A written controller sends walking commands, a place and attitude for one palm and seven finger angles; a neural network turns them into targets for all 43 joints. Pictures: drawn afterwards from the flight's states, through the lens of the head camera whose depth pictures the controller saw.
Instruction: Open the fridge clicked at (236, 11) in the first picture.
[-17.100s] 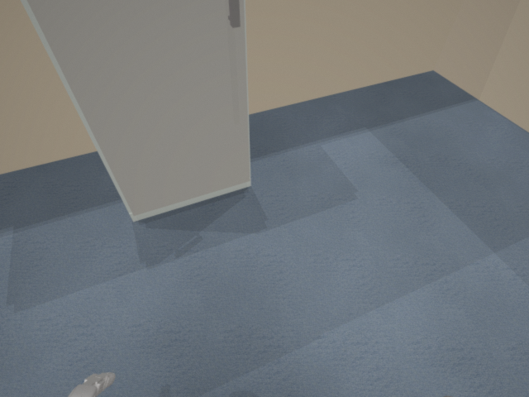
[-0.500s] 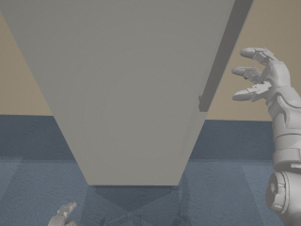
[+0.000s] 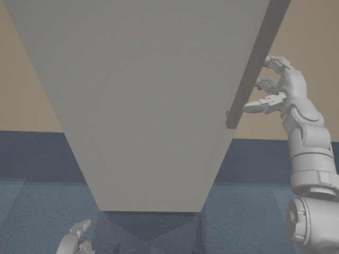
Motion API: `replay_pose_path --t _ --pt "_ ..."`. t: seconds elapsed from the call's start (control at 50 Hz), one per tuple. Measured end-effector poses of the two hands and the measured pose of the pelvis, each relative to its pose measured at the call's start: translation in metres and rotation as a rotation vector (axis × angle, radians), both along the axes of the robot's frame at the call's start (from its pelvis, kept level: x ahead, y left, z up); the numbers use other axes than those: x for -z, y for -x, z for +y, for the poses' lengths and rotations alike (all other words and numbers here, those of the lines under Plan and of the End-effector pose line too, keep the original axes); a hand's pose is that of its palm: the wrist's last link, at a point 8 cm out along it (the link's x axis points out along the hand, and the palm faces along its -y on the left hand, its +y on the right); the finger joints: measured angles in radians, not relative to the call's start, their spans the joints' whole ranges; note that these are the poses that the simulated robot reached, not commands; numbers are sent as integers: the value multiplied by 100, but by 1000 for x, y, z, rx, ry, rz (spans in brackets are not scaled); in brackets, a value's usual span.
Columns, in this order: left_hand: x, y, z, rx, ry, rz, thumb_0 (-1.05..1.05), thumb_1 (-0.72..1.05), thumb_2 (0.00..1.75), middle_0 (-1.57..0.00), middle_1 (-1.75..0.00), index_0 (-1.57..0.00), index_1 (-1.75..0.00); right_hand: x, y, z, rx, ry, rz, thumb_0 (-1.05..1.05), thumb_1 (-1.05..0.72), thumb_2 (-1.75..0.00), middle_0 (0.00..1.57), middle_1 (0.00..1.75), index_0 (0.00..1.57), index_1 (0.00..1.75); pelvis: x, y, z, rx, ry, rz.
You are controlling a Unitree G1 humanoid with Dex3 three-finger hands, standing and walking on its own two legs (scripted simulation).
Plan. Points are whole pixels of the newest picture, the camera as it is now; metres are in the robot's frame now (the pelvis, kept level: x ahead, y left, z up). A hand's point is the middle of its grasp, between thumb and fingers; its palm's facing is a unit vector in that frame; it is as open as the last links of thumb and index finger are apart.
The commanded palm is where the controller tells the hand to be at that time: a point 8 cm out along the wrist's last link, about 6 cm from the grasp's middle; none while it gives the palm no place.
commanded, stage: feel for the door with the fingertips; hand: right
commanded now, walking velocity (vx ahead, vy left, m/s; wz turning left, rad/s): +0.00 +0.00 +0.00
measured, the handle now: (250, 64) +0.48 -0.12 +0.25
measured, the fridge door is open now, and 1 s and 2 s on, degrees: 0 0 0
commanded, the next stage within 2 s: slide the fingers in behind the handle in 0.04 s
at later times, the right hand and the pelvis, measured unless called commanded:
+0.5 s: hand (261, 88) +0.43 -0.15 +0.22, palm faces -0.06 +1.00 -0.01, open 13.9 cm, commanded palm +0.41 -0.20 +0.22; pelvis +0.00 +0.00 +0.00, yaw +0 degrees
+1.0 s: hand (256, 90) +0.42 -0.13 +0.22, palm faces -0.08 +1.00 +0.00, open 14.0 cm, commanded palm +0.40 -0.18 +0.22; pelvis +0.00 +0.00 +0.00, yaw +0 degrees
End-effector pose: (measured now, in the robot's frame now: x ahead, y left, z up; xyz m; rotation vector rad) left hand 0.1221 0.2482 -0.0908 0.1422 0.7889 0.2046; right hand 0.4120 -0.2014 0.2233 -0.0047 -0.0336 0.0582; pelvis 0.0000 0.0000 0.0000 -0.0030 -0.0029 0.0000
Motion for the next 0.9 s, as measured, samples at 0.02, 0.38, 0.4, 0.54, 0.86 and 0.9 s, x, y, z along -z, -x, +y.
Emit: replay_pose_path --t 0.02,0.38,0.4,0.54,0.86,0.9 --pt "0 -1 0 2 0 -1 1 91 90 -20 -30 -21 -30 0 0 0 0 0 3 -1 51 -30 31 120 30 120 0 0 1 1 0 0" --pt "10 27 14 -22 -17 88 1 91 90 -20 -30 -21 -30 0 -6 -4 -2 0 0 -1 50 -30 37 125 35 124 1 2 4 9 -1 10" --pt "11 29 14 -26 -16 90 1 91 90 -20 -30 -21 -30 0 -6 -4 -3 -1 -3 -1 50 -30 37 125 34 123 1 2 4 7 0 10" --pt "10 34 12 -38 -8 85 1 91 90 -20 -30 -21 -30 3 -2 -2 -11 5 -12 -1 51 -30 33 122 31 121 0 2 3 -1 -1 3" --pt "-2 -5 -4 11 15 -11 1 91 90 -20 -30 -21 -30 -1 4 9 -4 -14 -21 -1 50 -30 30 120 30 120 -1 0 1 -5 1 -4" --pt "-3 -8 -4 16 15 -15 1 91 90 -20 -30 -21 -30 -1 6 8 -4 -4 -20 -1 50 -30 30 120 30 120 0 0 1 -3 1 -6"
